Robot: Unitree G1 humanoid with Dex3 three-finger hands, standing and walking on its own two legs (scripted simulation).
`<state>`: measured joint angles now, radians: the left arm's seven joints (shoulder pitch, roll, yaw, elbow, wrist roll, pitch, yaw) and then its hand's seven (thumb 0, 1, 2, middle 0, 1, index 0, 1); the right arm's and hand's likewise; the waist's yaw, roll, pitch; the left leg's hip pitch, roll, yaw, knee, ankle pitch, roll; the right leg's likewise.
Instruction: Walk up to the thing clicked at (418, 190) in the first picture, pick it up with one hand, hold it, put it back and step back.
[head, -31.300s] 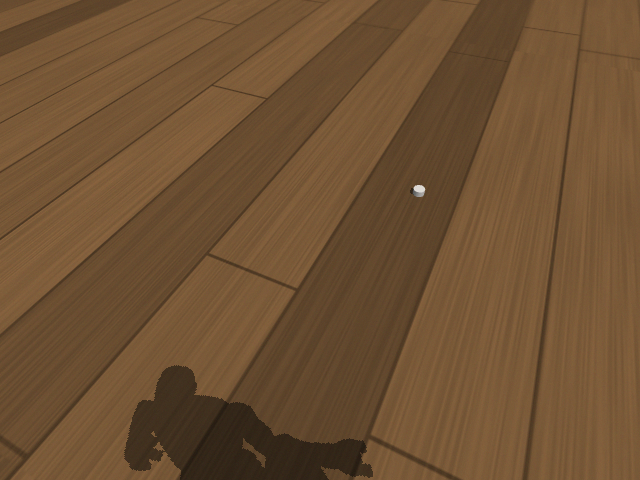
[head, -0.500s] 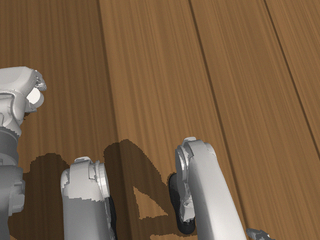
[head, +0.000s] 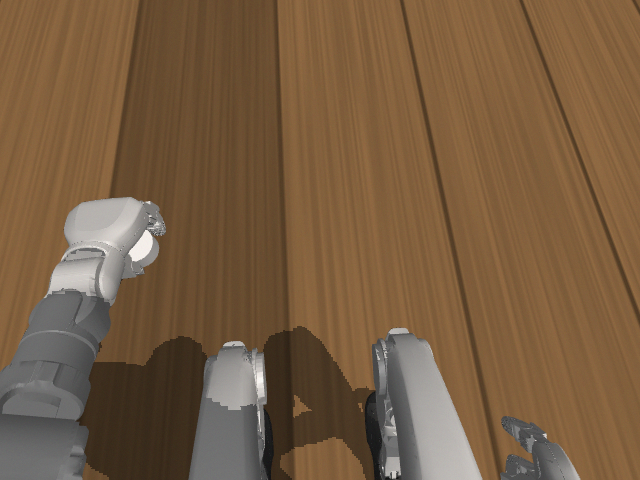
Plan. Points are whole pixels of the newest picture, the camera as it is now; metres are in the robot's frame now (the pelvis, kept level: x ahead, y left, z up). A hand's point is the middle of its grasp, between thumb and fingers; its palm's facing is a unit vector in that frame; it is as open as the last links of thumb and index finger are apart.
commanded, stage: lift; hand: left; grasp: from above
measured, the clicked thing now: (136, 247) +0.45 +0.26 -0.12
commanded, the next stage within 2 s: hold in 0.86 s
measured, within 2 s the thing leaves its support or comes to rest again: neither
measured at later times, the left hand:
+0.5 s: hand (67, 237) +0.37 +0.23 +0.09, palm faces -0.44 -0.08 -0.89, open 7.3 cm
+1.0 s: hand (16, 180) +0.38 +0.23 +0.17, palm faces -0.43 -0.08 -0.90, open 7.3 cm
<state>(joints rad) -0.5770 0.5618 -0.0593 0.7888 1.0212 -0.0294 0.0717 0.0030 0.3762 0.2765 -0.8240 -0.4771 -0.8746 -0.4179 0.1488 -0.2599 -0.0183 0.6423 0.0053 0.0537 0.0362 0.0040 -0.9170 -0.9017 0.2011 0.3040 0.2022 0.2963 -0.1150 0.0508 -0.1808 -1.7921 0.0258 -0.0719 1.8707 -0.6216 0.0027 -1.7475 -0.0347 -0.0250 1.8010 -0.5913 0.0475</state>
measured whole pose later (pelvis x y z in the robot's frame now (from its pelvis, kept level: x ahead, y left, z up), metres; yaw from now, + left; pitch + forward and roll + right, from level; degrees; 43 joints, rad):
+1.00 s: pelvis +0.07 +0.00 +0.24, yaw +1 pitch +9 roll -1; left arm -0.32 0.39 -0.19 0.82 0.99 0.02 0.13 0.00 0.37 0.22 -0.88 -0.42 -0.93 -0.36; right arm 0.24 -0.24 -0.05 0.73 0.04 0.01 -0.05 0.01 -0.91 -0.90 0.20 0.30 0.20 0.30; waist -0.05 0.03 -0.08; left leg -0.62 0.04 0.02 0.83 -0.37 -0.01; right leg -0.62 -0.03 0.01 0.79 -0.34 0.04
